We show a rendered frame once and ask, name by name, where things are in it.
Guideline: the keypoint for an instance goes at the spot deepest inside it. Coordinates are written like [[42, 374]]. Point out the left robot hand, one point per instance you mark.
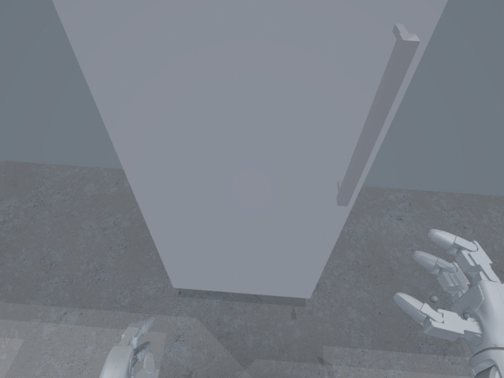
[[123, 360]]

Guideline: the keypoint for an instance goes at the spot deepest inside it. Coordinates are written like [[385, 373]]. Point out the handle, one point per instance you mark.
[[401, 56]]

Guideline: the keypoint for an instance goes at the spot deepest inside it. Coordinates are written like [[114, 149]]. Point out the right robot hand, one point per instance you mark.
[[484, 300]]

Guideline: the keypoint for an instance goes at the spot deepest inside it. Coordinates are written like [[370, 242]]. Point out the robot right forearm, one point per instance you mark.
[[488, 363]]

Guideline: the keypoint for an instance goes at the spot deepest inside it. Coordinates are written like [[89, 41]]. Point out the fridge door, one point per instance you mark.
[[234, 120]]

